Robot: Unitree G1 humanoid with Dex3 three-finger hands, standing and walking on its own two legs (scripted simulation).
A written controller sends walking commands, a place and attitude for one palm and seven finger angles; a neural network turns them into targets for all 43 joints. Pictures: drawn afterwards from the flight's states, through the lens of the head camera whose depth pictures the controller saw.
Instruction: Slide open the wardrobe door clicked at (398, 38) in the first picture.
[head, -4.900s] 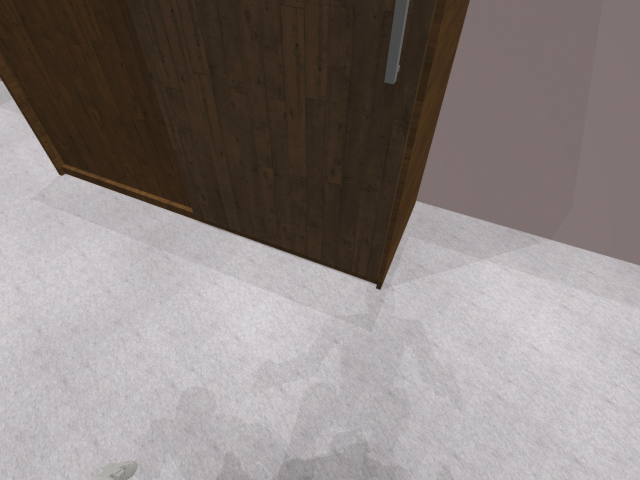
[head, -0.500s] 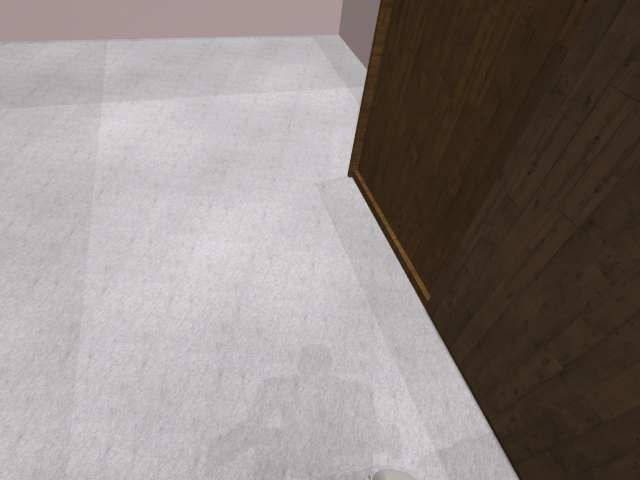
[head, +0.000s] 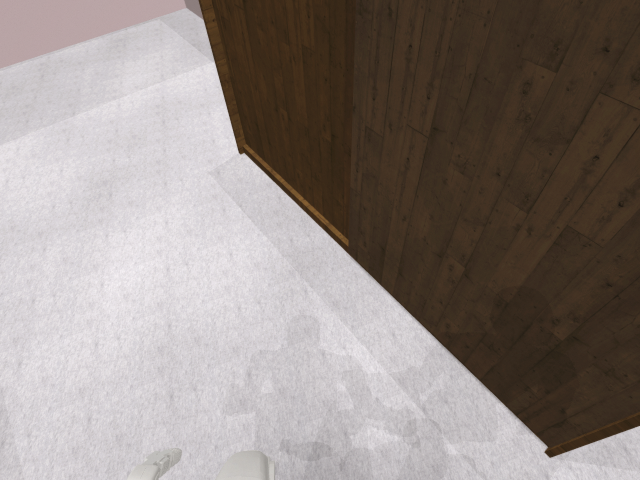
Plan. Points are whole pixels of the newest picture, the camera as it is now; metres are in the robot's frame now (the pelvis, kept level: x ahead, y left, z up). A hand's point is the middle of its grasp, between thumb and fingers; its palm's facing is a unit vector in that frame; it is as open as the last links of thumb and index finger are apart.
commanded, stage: turn to face it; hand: right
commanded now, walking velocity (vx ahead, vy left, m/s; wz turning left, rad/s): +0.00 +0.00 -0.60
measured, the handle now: out of the picture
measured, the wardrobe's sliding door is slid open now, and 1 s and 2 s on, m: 0.00 0.00 0.00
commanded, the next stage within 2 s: take the last steps up to it in 1.42 s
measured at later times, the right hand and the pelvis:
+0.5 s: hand out of the picture +0.06 -0.15 -0.13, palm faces +0.28 +0.91 -0.29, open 7.4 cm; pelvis -0.01 +0.06 +0.00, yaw -19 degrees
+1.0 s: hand out of the picture -0.15 -0.20 -0.18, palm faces +0.60 +0.76 -0.24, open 7.4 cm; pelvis -0.06 +0.00 +0.00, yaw -35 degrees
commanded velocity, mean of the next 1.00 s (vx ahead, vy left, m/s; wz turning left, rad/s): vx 0.00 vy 0.00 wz -0.58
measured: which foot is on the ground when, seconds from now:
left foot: up 0.00-0.28, down 0.30-0.80, up 0.82-1.00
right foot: down 0.00-0.30, up 0.32-0.78, down 0.80-1.00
